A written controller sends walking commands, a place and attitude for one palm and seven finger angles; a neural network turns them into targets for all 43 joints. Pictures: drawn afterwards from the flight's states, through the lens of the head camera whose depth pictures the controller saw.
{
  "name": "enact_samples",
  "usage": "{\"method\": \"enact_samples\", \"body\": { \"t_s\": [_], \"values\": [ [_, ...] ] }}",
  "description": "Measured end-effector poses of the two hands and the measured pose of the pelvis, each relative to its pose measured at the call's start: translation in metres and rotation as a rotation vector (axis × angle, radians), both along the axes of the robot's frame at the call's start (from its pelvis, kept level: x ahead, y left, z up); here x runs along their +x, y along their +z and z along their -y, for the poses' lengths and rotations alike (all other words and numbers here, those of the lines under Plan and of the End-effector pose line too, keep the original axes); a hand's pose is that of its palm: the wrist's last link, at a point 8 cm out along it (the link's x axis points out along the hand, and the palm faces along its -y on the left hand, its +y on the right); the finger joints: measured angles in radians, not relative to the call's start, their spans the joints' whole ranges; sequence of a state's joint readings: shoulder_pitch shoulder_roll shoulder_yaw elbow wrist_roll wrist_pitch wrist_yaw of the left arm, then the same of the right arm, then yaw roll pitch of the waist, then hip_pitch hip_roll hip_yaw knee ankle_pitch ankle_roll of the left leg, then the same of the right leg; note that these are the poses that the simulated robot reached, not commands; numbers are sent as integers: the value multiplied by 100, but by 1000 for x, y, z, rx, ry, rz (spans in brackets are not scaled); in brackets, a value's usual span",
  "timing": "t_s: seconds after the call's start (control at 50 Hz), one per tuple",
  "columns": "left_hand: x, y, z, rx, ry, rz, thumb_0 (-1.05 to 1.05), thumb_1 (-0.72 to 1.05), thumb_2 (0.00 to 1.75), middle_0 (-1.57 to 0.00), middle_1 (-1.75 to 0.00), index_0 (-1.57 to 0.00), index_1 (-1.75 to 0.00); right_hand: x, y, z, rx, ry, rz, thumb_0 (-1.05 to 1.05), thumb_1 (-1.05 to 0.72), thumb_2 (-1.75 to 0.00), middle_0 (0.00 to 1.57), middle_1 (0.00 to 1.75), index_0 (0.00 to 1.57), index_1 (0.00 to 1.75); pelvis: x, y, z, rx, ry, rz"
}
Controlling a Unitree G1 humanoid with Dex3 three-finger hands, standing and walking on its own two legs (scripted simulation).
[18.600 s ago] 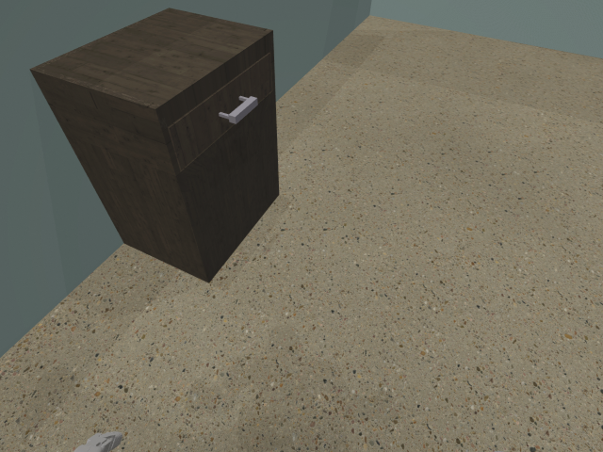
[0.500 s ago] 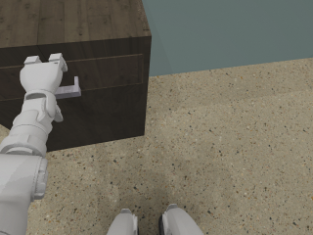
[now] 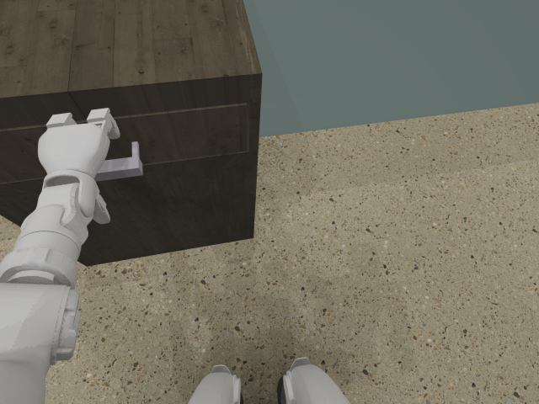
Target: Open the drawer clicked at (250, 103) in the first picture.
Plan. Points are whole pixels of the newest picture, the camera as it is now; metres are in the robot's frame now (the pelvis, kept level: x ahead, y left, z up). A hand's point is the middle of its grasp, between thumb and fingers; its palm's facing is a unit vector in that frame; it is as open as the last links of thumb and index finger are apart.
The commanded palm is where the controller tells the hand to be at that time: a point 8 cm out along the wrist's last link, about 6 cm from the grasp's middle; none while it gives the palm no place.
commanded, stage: move the hooked fingers above the handle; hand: left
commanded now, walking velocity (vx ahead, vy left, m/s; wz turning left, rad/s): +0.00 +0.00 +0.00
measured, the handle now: (102, 160) +0.53 +0.27 -0.07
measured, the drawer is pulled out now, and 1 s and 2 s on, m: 0.00 0.00 0.00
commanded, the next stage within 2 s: none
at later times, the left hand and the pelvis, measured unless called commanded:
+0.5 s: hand (96, 167) +0.48 +0.25 -0.01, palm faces -0.04 -0.06 -1.00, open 13.8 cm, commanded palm +0.47 +0.25 +0.05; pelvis -0.01 +0.00 +0.00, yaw +1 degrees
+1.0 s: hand (84, 169) +0.48 +0.27 -0.01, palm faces -0.05 -0.04 -1.00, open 13.8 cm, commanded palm +0.47 +0.26 +0.04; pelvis -0.01 +0.00 -0.01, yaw +1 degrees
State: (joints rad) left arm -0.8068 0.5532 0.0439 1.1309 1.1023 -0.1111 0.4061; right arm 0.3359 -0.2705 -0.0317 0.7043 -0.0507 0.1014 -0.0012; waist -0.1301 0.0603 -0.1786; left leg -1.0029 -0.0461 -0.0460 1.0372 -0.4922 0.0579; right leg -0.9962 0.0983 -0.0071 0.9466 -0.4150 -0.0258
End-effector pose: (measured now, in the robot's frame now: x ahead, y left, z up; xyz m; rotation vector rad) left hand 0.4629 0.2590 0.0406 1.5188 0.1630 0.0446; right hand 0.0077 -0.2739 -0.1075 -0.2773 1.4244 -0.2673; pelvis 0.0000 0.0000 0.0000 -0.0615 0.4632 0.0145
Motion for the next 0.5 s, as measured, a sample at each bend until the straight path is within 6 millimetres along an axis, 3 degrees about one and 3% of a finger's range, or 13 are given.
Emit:
{"method": "enact_samples", "body": {
  "t_s": [0.28,0.4,0.5],
  "values": [
    [-12,10,-17,41,77,-5,0,-49,30,-31,-120,-32,-120,4,-2,-8,33,-2,10,1,-91,-90,20,30,20,30,-2,5,-2,4,0,24],
    [-14,6,-3,9,0,-40,0,-49,30,-31,-120,-32,-120,2,3,-7,11,3,25,1,-91,-90,20,30,20,30,-4,5,-2,1,13,31],
    [-4,5,5,-7,-41,35,0,-49,30,-32,-120,-32,-120,-4,1,-3,-14,5,22,1,-91,-90,20,30,20,30,-8,-2,-3,-2,10,10]
  ]
}}
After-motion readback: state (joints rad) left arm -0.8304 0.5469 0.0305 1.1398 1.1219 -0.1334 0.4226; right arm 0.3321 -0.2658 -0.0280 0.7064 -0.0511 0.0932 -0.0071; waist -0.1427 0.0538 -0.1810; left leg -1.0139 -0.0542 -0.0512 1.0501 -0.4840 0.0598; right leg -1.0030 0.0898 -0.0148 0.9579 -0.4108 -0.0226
